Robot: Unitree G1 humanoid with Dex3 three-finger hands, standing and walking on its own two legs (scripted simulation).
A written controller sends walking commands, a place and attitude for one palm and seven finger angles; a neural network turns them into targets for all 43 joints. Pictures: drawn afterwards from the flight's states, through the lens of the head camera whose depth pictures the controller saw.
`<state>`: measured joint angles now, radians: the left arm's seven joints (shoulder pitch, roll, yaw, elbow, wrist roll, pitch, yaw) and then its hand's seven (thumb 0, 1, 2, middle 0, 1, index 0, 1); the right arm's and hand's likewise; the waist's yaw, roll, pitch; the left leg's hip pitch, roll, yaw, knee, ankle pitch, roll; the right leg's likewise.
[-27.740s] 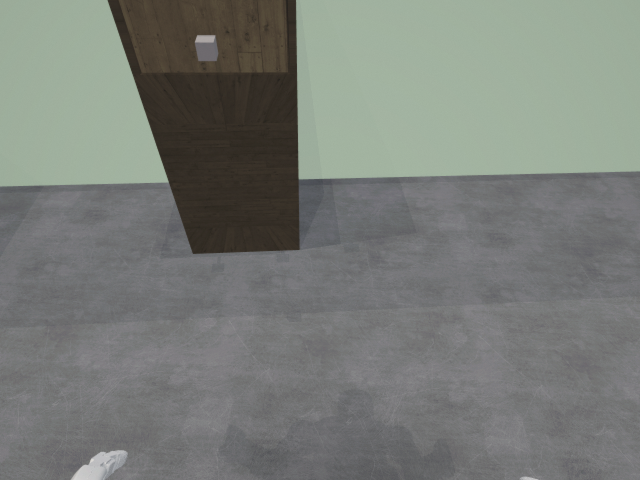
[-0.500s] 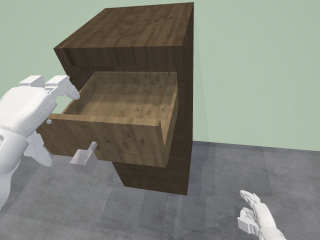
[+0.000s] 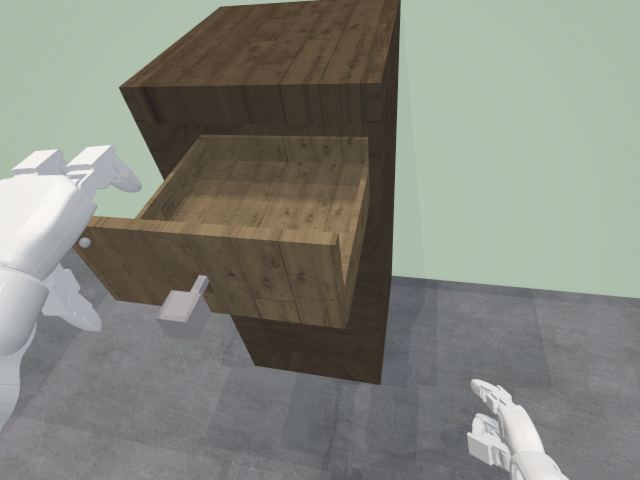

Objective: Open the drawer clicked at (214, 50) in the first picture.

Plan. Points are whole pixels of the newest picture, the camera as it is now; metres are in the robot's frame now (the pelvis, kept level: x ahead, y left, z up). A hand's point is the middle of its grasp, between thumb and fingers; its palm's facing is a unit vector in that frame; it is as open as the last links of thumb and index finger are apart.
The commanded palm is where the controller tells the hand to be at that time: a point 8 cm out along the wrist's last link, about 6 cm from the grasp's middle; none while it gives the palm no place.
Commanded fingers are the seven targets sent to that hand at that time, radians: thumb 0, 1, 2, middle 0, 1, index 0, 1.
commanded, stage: draw the hand back to the body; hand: left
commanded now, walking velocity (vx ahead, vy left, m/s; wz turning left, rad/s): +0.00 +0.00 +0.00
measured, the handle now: (191, 302) +0.29 +0.24 +0.07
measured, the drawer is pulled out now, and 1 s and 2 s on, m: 0.26 0.26 0.26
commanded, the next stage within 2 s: step back with the hand held close in 1.22 s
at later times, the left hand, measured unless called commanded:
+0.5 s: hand (88, 229) +0.23 +0.23 +0.27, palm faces +0.47 -0.84 -0.25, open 13.0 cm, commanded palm +0.18 +0.27 +0.27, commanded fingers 0.00 0.03 0.52 -0.26 -0.86 -0.26 -0.86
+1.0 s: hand (110, 242) +0.23 +0.22 +0.25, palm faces +0.47 -0.80 -0.37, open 8.8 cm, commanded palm +0.18 +0.26 +0.26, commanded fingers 0.00 0.90 0.90 -0.20 -0.30 -0.20 -0.30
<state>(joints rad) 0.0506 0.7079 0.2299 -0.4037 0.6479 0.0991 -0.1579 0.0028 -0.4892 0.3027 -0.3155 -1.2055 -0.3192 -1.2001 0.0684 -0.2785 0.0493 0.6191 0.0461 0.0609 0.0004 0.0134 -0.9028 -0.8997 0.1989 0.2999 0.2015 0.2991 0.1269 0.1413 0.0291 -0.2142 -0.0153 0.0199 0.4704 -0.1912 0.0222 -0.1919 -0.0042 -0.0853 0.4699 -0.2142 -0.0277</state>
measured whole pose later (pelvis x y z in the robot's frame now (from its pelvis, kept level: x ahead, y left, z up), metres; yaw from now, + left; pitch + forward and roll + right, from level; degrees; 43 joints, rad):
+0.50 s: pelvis +0.02 +0.00 +0.01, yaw -1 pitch -6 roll -1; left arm 0.21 0.33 0.40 -0.57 -0.09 -0.17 0.08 0.00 -0.28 0.39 -0.29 -1.07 -0.29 -1.06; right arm 0.17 -0.19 0.07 0.67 0.00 -0.13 -0.06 0.01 -0.90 -0.90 0.20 0.30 0.20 0.30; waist 0.08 0.04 0.07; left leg -0.09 0.00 0.03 0.39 -0.20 0.02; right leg -0.05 0.02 -0.07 0.34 -0.19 -0.03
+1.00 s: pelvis +0.04 -0.01 +0.01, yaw -1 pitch -5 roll -1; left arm 0.38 0.37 0.41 -0.61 -0.10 -0.14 0.08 0.01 0.56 0.76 -0.23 -0.52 -0.23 -0.52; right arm 0.14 -0.21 0.02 0.65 0.00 -0.10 -0.06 0.01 -0.90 -0.90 0.20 0.30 0.20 0.30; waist 0.08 0.08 0.03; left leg -0.08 0.02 0.03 0.40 -0.23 0.00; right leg -0.04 0.04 -0.07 0.34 -0.21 -0.05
